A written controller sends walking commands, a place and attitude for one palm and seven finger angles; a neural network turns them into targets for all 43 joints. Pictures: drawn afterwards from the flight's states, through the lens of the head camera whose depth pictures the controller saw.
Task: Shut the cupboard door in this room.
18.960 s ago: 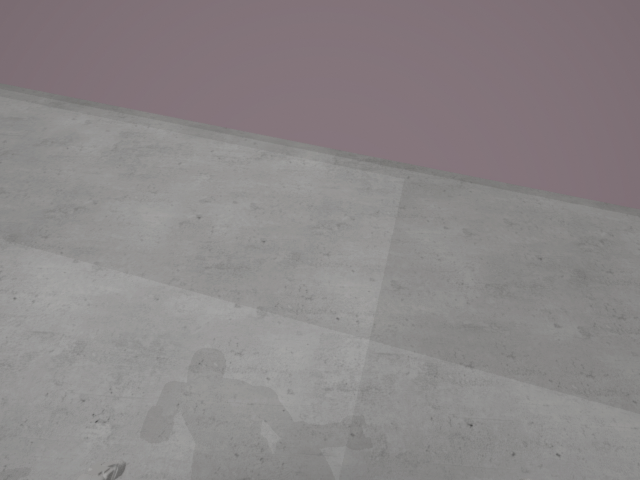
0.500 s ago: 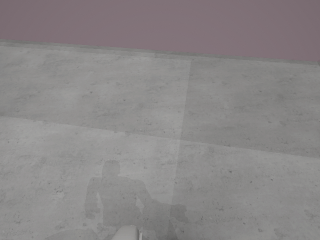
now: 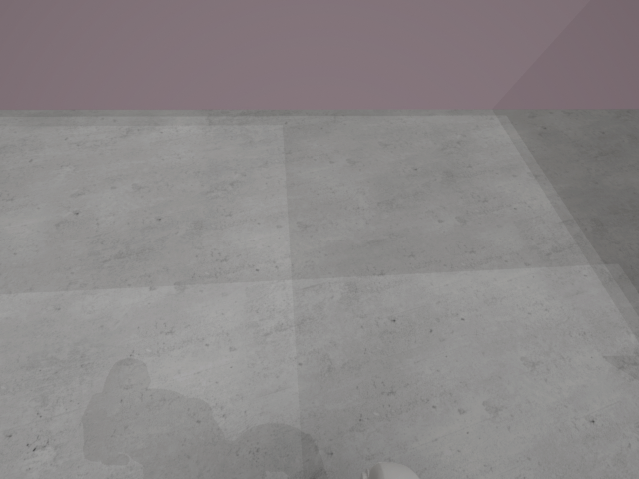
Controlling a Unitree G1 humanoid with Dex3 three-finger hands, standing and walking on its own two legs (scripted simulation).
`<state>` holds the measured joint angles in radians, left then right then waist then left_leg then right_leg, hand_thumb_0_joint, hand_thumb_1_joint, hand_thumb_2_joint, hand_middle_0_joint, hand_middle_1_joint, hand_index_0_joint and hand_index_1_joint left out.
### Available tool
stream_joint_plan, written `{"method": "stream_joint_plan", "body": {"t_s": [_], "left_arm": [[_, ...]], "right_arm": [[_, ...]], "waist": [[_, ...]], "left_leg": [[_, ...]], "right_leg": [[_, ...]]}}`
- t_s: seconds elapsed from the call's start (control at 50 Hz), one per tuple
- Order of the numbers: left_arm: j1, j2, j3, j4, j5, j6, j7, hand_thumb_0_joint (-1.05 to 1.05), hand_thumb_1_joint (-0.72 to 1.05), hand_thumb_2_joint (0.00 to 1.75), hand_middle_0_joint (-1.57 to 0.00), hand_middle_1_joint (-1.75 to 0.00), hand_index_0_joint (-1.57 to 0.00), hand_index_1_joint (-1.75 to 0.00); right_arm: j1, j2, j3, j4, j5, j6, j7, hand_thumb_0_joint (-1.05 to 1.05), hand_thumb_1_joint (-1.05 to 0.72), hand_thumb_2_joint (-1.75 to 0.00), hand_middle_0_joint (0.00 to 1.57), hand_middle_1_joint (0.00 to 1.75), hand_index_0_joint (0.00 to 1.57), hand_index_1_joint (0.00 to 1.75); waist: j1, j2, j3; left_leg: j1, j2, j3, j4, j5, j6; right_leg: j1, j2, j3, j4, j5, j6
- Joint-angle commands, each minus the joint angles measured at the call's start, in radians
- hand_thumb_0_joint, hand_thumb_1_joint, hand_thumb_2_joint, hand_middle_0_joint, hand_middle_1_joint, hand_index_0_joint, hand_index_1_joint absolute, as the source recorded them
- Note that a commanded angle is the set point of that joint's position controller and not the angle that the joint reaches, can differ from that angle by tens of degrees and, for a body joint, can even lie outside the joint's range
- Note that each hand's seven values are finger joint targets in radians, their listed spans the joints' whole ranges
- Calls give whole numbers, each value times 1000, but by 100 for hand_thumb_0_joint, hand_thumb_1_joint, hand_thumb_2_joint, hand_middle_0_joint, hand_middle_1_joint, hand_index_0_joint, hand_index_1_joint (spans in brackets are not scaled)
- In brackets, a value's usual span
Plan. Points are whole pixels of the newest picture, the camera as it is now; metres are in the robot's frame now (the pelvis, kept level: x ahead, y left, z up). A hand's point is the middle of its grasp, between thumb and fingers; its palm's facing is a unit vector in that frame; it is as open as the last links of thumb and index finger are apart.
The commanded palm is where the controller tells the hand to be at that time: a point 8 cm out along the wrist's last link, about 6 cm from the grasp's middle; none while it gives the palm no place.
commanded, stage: turn or walk to find it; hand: left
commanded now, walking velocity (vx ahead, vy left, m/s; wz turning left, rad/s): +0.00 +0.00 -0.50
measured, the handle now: out of the picture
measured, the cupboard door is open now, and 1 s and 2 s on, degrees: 87 87 87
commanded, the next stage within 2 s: none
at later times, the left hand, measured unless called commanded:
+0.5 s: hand out of the picture +0.11 +0.10 -0.15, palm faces -0.20 -0.95 -0.26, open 7.4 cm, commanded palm none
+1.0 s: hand out of the picture +0.14 +0.18 -0.18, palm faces -0.38 -0.90 -0.22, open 7.4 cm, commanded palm none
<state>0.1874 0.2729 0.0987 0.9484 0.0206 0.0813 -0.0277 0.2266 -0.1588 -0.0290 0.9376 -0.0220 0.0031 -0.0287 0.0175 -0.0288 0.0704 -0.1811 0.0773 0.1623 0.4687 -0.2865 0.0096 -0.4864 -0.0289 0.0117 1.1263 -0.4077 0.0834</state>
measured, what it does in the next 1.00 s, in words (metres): steps on the spot, turning right: right foot, then left foot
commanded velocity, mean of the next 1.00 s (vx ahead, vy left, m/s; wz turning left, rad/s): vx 0.00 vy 0.00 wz -0.50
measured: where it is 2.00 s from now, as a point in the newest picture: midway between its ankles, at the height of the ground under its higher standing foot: outside the picture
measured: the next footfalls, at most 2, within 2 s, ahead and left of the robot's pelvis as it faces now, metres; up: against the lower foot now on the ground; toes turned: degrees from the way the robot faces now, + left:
right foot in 0.20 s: +0.02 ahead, -0.14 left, +0.00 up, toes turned -13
left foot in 0.80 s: +0.06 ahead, +0.08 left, +0.00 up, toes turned -21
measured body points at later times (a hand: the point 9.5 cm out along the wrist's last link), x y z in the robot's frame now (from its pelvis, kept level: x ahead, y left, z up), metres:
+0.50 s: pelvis -0.01 -0.07 +0.00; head +0.02 -0.10 +0.45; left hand +0.12 +0.15 -0.13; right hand +0.00 -0.34 -0.16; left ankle +0.03 +0.12 -0.65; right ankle -0.02 -0.14 -0.74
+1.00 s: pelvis +0.00 +0.00 +0.00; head +0.04 +0.01 +0.45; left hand +0.16 +0.23 -0.16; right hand -0.02 -0.26 -0.12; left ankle +0.03 +0.09 -0.74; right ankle -0.10 -0.13 -0.64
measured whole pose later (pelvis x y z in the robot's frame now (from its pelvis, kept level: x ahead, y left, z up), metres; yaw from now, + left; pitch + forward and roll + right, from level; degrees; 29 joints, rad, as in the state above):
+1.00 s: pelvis +0.00 +0.00 +0.00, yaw -29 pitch +0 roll -2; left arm 0.23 0.28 0.11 0.97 0.02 0.07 -0.02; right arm 0.17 -0.16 -0.02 0.91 -0.02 0.01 -0.03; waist 0.05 -0.05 0.07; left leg -0.18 0.06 0.13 0.48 -0.29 0.02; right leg -0.51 0.00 0.05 1.19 -0.39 0.07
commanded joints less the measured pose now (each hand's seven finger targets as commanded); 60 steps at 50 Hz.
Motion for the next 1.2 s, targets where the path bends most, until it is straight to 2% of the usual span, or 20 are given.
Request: {"method": "stream_joint_plan", "body": {"t_s": [0.0,0.1,0.14,0.16,0.18,0.2,0.24,0.26,0.32,0.5,0.62,0.68,0.74,0.76,0.78,0.8,0.84,0.9,1.06,1.18], "left_arm": [[-119,12,-15,-115,-3,-31,-1,0,90,90,-20,-30,-20,-30],[-94,11,-19,-105,-6,-45,2,0,90,90,-20,-30,-20,-30],[4,39,-11,-76,-3,-58,5,0,90,90,-20,-30,-20,-30],[94,124,2,-51,5,-74,16,0,90,90,-20,-30,-20,-30],[157,234,26,-26,7,-79,33,0,90,90,-20,-30,-20,-30],[178,224,23,-19,-13,-70,42,0,90,90,-20,-30,-20,-30],[70,166,22,-47,-10,-67,56,0,90,90,-20,-30,-20,-30],[27,138,9,-61,-11,-66,53,0,90,90,-20,-30,-20,-30],[-32,111,-1,-84,-11,-75,46,0,90,90,-20,-30,-20,-30],[43,125,5,-66,-4,-78,38,0,90,90,-20,-30,-20,-30],[74,136,12,-52,3,-72,44,0,90,90,-20,-30,-20,-30],[46,149,17,-57,3,-66,44,0,90,90,-20,-30,-20,-30],[-8,129,13,-68,-11,-59,44,0,90,90,-20,-30,-20,-30],[12,77,2,-80,-19,-54,39,0,90,90,-20,-30,-20,-30],[30,45,-7,-89,-15,-53,30,0,90,90,-20,-30,-20,-30],[20,74,1,-83,-2,-45,32,0,90,90,-20,-30,-20,-30],[40,95,23,-50,11,-29,22,0,90,90,-20,-30,-20,-30],[49,64,16,-43,5,-29,6,0,90,90,-20,-30,-20,-30],[-53,24,-3,-84,-2,-24,4,0,90,90,-20,-30,-20,-30],[-108,2,-20,-104,-4,-41,2,0,90,90,-20,-30,-20,-30]], "right_arm": [[102,-220,-73,-26,-3,-16,-5,0,-90,-90,20,30,20,30],[80,-241,-85,-17,-5,-7,6,0,-90,-90,20,30,20,30],[48,-241,-85,-21,2,-4,9,0,-90,-90,20,30,20,30],[53,-204,-78,-36,12,-1,14,0,-90,-90,20,30,20,30],[-13,-118,-50,-91,11,2,17,0,-90,-90,20,30,20,30],[-58,-143,-49,-106,13,20,1,0,-90,-90,20,30,20,30],[-49,-143,-51,-77,10,31,-4,0,-90,-90,20,30,20,30],[-54,-161,-55,-61,5,31,1,0,-90,-90,20,30,20,30],[6,-156,-59,-29,2,38,11,0,-90,-90,20,30,20,30],[-90,-164,-55,-69,2,35,6,0,-90,-90,20,30,20,30],[-147,-158,-46,-99,14,20,-1,0,-90,-90,20,30,20,30],[-114,-152,-43,-98,20,13,-5,0,-90,-90,20,30,20,30],[7,-174,-47,-63,26,-5,-13,0,-90,-90,20,30,20,30],[21,-243,-56,-62,17,-16,-15,0,-90,-90,20,30,20,30],[3,-311,-71,-79,10,-9,-13,0,-90,-90,20,30,20,30],[-15,-305,-67,-94,4,3,-8,0,-90,-90,20,30,20,30],[-112,-223,-45,-116,1,-3,-16,0,-90,-90,20,30,20,30],[-79,-200,-42,-109,-1,-11,-12,0,-90,-90,20,30,20,30],[62,-205,-65,-54,0,-18,-7,0,-90,-90,20,30,20,30],[90,-234,-82,-20,-7,-9,4,0,-90,-90,20,30,20,30]], "waist": [[-73,198,-81],[-64,264,-98],[-3,199,-131],[39,10,-181],[74,-289,-163],[86,-215,-169],[41,-200,-106],[25,-139,-74],[-20,-81,-88],[10,-90,-68],[29,-95,-104],[11,-118,-134],[-49,-73,-193],[-54,130,-208],[-39,344,-162],[-44,258,-118],[5,225,-41],[8,182,-32],[-46,191,-59],[-69,252,-83]], "left_leg": [[209,264,-140,-78,597,139],[142,272,-82,-2,608,104],[60,240,-16,131,503,35],[-116,194,29,315,296,-30],[-415,37,39,553,-336,-85],[-403,31,-114,658,-383,-73],[-439,50,-169,728,-263,-72],[-427,53,-174,738,-194,-79],[-368,38,-166,702,-73,-93],[-375,3,-182,585,-73,-104],[-301,-25,-182,386,-153,-86],[-193,-53,-174,234,-144,-69],[100,-27,-176,-76,76,-50],[236,156,-349,-178,125,-2],[242,363,-513,-194,309,77],[111,401,-474,-177,317,132],[-10,290,-348,-206,258,98],[13,198,-204,-166,355,85],[159,265,-151,-116,504,144],[131,281,-87,-35,578,119]], "right_leg": [[-80,-25,-59,-169,-63,-3],[101,4,-118,-423,-31,-41],[283,5,-125,-660,199,-60],[498,-122,26,-745,427,-104],[602,-367,361,-739,857,-211],[525,-401,339,-720,966,-290],[465,-316,289,-744,779,-285],[424,-270,247,-743,726,-267],[368,-203,174,-772,612,-219],[349,-187,289,-798,486,-249],[384,-193,382,-756,601,-288],[354,-169,402,-722,653,-273],[209,-87,354,-609,545,-181],[40,33,250,-480,277,-123],[-116,108,94,-271,-168,-65],[-81,70,87,-103,-197,-53],[-71,45,84,35,-85,-31],[-80,30,37,116,16,-15],[-105,-29,-20,-48,-22,7],[69,-6,-106,-362,-59,-33]]}}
